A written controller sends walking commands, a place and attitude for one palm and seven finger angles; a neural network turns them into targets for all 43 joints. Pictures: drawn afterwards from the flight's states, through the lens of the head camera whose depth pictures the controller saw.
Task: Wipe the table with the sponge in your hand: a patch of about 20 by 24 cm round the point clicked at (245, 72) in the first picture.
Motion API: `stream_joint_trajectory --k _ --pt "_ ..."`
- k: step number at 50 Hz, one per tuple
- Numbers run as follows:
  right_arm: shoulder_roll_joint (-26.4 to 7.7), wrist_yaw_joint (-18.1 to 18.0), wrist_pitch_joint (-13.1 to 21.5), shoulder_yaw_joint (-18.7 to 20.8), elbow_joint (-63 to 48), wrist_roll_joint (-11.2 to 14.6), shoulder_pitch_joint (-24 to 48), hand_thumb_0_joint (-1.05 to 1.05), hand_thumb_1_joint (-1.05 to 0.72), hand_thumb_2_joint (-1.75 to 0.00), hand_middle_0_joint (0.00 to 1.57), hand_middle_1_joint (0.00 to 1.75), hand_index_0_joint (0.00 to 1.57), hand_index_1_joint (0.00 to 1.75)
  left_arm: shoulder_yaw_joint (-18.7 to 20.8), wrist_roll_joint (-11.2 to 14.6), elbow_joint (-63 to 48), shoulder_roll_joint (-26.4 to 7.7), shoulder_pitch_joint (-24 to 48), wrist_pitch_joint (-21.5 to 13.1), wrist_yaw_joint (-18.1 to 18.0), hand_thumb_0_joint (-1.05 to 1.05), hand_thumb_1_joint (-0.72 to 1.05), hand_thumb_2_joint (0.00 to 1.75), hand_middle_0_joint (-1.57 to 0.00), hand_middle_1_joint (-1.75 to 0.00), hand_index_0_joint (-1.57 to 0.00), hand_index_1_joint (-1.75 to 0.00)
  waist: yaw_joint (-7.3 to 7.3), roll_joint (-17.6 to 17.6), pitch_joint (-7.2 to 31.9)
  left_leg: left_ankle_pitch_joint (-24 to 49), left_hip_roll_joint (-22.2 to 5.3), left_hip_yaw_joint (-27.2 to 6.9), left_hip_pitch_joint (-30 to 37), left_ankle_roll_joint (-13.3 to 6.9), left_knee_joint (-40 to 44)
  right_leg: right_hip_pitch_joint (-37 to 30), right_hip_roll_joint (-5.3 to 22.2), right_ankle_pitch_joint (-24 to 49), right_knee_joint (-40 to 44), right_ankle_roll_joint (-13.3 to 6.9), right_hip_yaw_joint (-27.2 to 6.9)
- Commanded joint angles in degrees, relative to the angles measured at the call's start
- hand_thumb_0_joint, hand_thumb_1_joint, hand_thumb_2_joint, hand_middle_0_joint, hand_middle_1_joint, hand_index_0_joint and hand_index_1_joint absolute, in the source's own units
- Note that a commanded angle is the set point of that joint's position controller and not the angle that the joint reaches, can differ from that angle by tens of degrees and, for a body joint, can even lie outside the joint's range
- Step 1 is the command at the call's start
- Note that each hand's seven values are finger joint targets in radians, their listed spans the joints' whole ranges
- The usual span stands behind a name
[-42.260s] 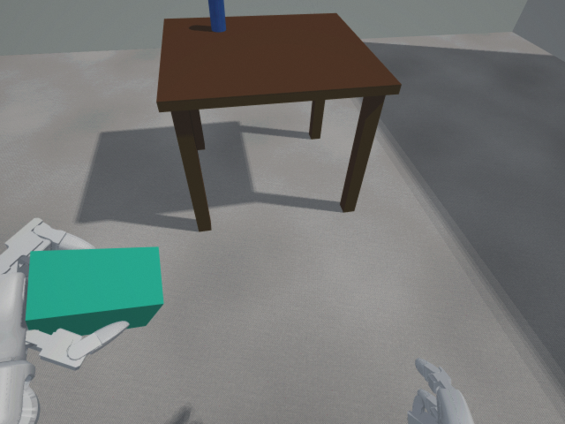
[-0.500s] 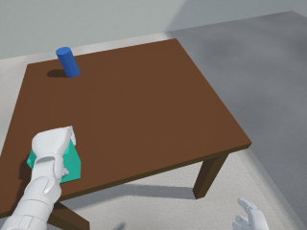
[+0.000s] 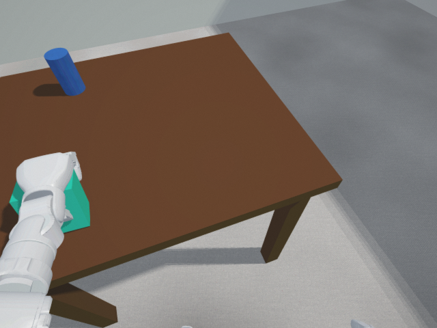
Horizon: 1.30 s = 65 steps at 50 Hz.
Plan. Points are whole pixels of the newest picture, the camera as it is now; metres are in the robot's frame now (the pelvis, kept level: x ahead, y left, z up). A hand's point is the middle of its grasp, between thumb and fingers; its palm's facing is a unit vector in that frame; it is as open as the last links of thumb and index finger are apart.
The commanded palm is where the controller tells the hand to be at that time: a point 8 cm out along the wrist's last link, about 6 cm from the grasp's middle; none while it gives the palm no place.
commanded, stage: wipe forward along the first lane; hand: left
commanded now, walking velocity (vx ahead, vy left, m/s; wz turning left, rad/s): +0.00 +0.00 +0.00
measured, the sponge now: (58, 209) +0.33 +0.36 -0.03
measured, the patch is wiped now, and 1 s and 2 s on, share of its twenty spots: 0.20 0.25 0.35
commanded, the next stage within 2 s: slide across to the middle lane in 0.92 s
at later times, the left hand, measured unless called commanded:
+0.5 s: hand (53, 170) +0.40 +0.38 +0.02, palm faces -0.16 +0.03 -0.99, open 10.5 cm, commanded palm +0.40 +0.36 +0.05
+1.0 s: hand (53, 156) +0.44 +0.40 +0.02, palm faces -0.18 +0.03 -0.98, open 10.5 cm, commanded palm +0.44 +0.37 +0.05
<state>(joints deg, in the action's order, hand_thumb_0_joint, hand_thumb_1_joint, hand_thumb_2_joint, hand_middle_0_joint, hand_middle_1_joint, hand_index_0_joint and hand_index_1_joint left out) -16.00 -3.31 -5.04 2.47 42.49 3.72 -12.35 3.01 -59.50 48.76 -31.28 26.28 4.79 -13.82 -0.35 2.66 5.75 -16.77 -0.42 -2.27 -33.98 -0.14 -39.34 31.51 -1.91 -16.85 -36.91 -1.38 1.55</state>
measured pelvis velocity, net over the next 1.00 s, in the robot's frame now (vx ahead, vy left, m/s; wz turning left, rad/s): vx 0.01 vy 0.03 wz -0.02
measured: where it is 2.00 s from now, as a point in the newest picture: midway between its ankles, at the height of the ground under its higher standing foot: outside the picture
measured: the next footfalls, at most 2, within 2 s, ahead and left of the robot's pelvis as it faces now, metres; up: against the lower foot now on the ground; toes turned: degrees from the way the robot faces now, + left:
none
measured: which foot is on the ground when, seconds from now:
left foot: down 0.00-1.00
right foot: down 0.00-1.00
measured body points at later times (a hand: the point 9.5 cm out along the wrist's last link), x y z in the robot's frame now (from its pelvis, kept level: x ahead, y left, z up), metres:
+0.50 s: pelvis -0.01 +0.01 -0.01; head +0.07 +0.02 +0.43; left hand +0.41 +0.37 +0.07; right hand +0.05 -0.27 -0.14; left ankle +0.02 +0.12 -0.72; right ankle +0.01 -0.11 -0.72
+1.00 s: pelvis +0.01 +0.03 -0.02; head +0.11 +0.04 +0.42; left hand +0.45 +0.39 +0.07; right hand +0.05 -0.25 -0.14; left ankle +0.02 +0.12 -0.72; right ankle +0.01 -0.11 -0.72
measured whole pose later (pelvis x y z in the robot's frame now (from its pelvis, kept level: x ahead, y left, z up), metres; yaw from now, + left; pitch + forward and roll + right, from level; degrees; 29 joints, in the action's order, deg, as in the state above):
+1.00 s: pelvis +0.01 +0.03 -0.02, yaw -1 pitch +20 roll -4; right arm -15.5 -1.2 -6.4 1.6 42.0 2.5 -17.0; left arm 4.2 -62.7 66.3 -41.3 45.3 0.8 -11.9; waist 3.4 2.2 8.0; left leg -20.2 -0.4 -1.9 -46.4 -2.1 -46.7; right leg 42.3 -2.0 -18.2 -40.5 0.5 1.2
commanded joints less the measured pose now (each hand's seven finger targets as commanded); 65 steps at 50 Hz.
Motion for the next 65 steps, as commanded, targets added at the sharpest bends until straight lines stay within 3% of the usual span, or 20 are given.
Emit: stream_joint_trajectory --k 1,6,7,10,12,19,22,23,30,32,37,38,40,44,50,54,59,60,62,65 --pt "-8.61 -0.57 1.84 2.26 -5.97 -0.17 -0.15 0.0 -0.9 -0.9 0.2 0.3 0.2 0.3 1.81 -2.11 -0.63 -15.55 16.55 0.82 -1.39 0.0 0.1 1.3 -1.2 -1.6 -1.2 -1.6 1.81 -2.91 12.33 3.2 1.72 1.2 4.73 -3.23 3.05 -4.5 0.29 5.4 6.18 -1.33 -2.45" --pt "-8.88 -0.59 1.7 2.28 -6.03 -0.15 -1.72 0.0 -0.9 -0.9 0.2 0.3 0.2 0.3 3.48 -1.73 2.51 -17.73 16.95 -0.68 -1.61 0.0 0.1 1.3 -1.2 -1.6 -1.2 -1.6 2.01 -4.77 13.21 2.16 1.63 1.23 2.28 -3.43 1.98 -4.35 0.05 5.09 5.8 -1.12 -2.7" --pt "-9.31 -0.65 1.59 2.13 -5.49 -0.27 -1.84 0.0 -0.9 -0.9 0.2 0.3 0.2 0.3 5.68 -1.76 2.86 -20.68 19.03 -1.18 -1.71 0.0 0.1 1.3 -1.2 -1.6 -1.2 -1.6 1.74 -3.64 13.37 2.06 1.46 0.92 1.78 -3.39 2.02 -3.86 -0.05 4.45 5.42 -1.4 -2.87" --pt "-9.0 -0.39 1.87 2.15 -5.84 -0.16 -2.8 0.0 -0.9 -0.9 0.2 0.3 0.2 0.3 3.0 -2.39 4.53 -18.65 20.75 -1.58 -2.2 0.0 0.1 1.3 -1.2 -1.6 -1.2 -1.6 2.66 -2.64 12.59 0.17 1.39 1.04 1.2 -3.42 1.73 -1.4 -0.16 1.87 5.11 -1.24 -2.08" --pt "-9.62 -0.39 1.85 2.12 -5.08 -0.2 -3.13 0.0 -0.9 -0.9 0.2 0.3 0.2 0.3 5.37 -2.51 5.43 -22.19 23.57 -1.75 -2.35 0.0 0.1 1.3 -1.2 -1.6 -1.2 -1.6 2.78 -2.21 12.79 0.02 1.13 0.78 1.13 -3.47 1.65 -0.71 -0.24 1.37 5.1 -1.41 -2.41" --pt "-9.38 -0.18 1.93 2.05 -5.26 -0.19 -5.55 0.0 -0.9 -0.9 0.2 0.3 0.2 0.3 2.02 -2.97 7.78 -20.63 27.6 -1.71 -1.93 0.0 0.1 1.3 -1.2 -1.6 -1.2 -1.6 4.09 -1.09 15.33 -0.04 1.05 0.7 1.6 -3.54 0.68 1.25 -0.53 1.03 4.34 -1.22 -1.74" --pt "-10.04 -0.34 1.83 1.75 -4.52 -0.26 -5.94 0.0 -0.9 -0.9 0.2 0.3 0.2 0.3 4.46 -2.62 9.5 -24.48 30.41 -1.68 -1.53 0.0 0.1 1.3 -1.2 -1.6 -1.2 -1.6 4.38 -1.55 15.07 -0.65 0.78 0.32 0.34 -3.56 0.63 1.93 -0.64 0.42 4.02 -1.25 -1.92" --pt "-9.91 -0.32 1.98 1.82 -4.87 -0.22 -6.64 0.0 -0.9 -0.9 0.2 0.3 0.2 0.3 3.04 -2.46 9.27 -23.44 31.2 -1.93 -1.33 0.0 0.1 1.3 -1.2 -1.6 -1.2 -1.6 4.9 -1.63 15.46 -0.63 0.91 0.45 0.44 -3.67 0.42 1.96 -0.67 0.57 4.0 -1.06 -1.6" --pt "-9.97 0.2 1.39 2.05 -4.79 -0.65 -8.63 0.0 -0.9 -0.9 0.2 0.3 0.2 0.3 2.8 -3.2 10.27 -23.32 29.69 -2.87 0.15 0.0 0.1 1.3 -1.2 -1.6 -1.2 -1.6 4.49 -0.7 19.1 5.33 0.56 0.44 2.3 -3.42 -1.15 1.82 -1.19 5.94 2.62 -1.42 -1.2" --pt "-10.39 0.25 1.02 2.01 -4.21 -0.67 -8.76 0.0 -0.9 -0.9 0.2 0.3 0.2 0.3 4.85 -2.95 10.59 -25.68 30.69 -3.06 0.39 0.0 0.1 1.3 -1.2 -1.6 -1.2 -1.6 4.33 -0.12 18.72 6.29 0.37 -0.01 2.58 -3.25 -1.01 2.38 -1.25 6.2 2.26 -1.62 -1.06" --pt "-10.37 0.63 0.52 2.33 -3.98 -1.04 -9.75 0.0 -0.9 -0.9 0.2 0.3 0.2 0.3 3.77 -4.21 10.41 -24.47 31.89 -3.78 0.25 0.0 0.1 1.3 -1.2 -1.6 -1.2 -1.6 4.67 1.91 18.49 9.69 0.03 -0.82 4.67 -2.9 -1.53 5.47 -1.56 6.77 1.43 -2.09 -0.2" --pt "-10.17 0.65 0.5 2.4 -4.05 -1.14 -10.42 0.0 -0.9 -0.9 0.2 0.3 0.2 0.3 1.54 -4.75 10.38 -22.61 33.29 -3.84 0.24 0.0 0.1 1.3 -1.2 -1.6 -1.2 -1.6 5.65 2.41 17.88 9.8 -0.04 -0.81 5.36 -2.88 -1.96 7.1 -1.73 6.38 1.4 -2.02 0.13" --pt "-10.3 0.88 0.24 2.58 -3.83 -1.32 -10.67 0.0 -0.9 -0.9 0.2 0.3 0.2 0.3 1.53 -4.9 11.8 -21.96 32.57 -3.56 -0.11 0.0 0.1 1.3 -1.2 -1.6 -1.2 -1.6 5.81 0.91 17.28 9.98 -0.25 -1.16 5.22 -2.74 -2.1 8.11 -1.8 6.06 1.44 -2.03 0.41" --pt "-10.15 1.08 -0.28 2.84 -3.67 -1.55 -11.41 0.0 -0.9 -0.9 0.2 0.3 0.2 0.3 2.18 -3.53 11.13 -21.39 32.39 -3.81 -0.34 0.0 0.1 1.3 -1.2 -1.6 -1.2 -1.6 5.31 1.21 20.44 13.75 -0.52 -1.28 7.23 -2.33 -2.73 7.42 -1.9 8.27 0.72 -2.13 0.71" --pt "-10.91 1.12 -0.92 2.48 -3.06 -1.51 -12.02 0.0 -0.9 -0.9 0.2 0.3 0.2 0.3 3.84 -3.61 13.31 -25.18 35.15 -3.43 -0.15 0.0 0.1 1.3 -1.2 -1.6 -1.2 -1.6 6.31 -1.41 19.85 12.75 -0.15 -0.48 4.04 -3.02 -3.47 5.88 -1.76 10.08 0.94 -1.71 -0.04" --pt "-10.06 1.35 -0.85 2.68 -3.29 -1.55 -12.08 0.0 -0.9 -0.9 0.2 0.3 0.2 0.3 -1.06 -4.91 10.48 -20.39 38.42 -3.48 0.43 0.0 0.1 1.3 -1.2 -1.6 -1.2 -1.6 7.09 4.27 19.82 13.33 -0.44 -1.27 8.12 -2.26 -2.97 9.05 -1.93 7.68 1.2 -2.11 0.5" --pt "-9.47 0.93 -0.59 3.0 -2.82 -1.53 -11.88 0.0 -0.9 -0.9 0.2 0.3 0.2 0.3 -0.68 -1.51 6.42 -18.57 41.1 -3.81 0.3 0.0 0.1 1.3 -1.2 -1.6 -1.2 -1.6 7.3 3.64 23.53 14.77 -1.09 -2.01 12.09 -1.92 -2.47 7.88 -1.97 8.26 1.85 -1.88 0.69" --pt "-9.07 0.92 -0.36 2.96 -2.94 -1.34 -11.41 0.0 -0.9 -0.9 0.2 0.3 0.2 0.3 -1.9 -0.11 6.55 -16.26 40.35 -3.78 0.3 0.0 0.1 1.3 -1.2 -1.6 -1.2 -1.6 7.4 3.43 22.98 13.71 -0.84 -1.62 11.66 -2.09 -2.09 7.14 -1.96 7.92 2.47 -1.64 0.59" --pt "-9.14 0.79 -0.11 2.84 -2.2 -1.2 -11.12 0.0 -0.9 -0.9 0.2 0.3 0.2 0.3 -0.65 1.25 6.86 -16.92 40.61 -3.63 0.36 0.0 0.1 1.3 -1.2 -1.6 -1.2 -1.6 7.25 2.74 22.66 14.25 -0.94 -1.5 11.45 -2.2 -1.55 5.17 -1.73 9.4 2.86 -1.61 0.34" --pt "-9.18 0.81 -0.34 2.38 -1.7 -0.98 -10.87 0.0 -0.9 -0.9 0.2 0.3 0.2 0.3 -1.9 -0.15 8.07 -17.48 40.78 -1.81 0.72 0.0 0.1 1.3 -1.2 -1.6 -1.2 -1.6 7.13 2.7 21.12 13.44 -0.66 -1.05 10.78 -2.33 -0.43 3.47 -1.62 9.56 3.8 -1.52 0.15"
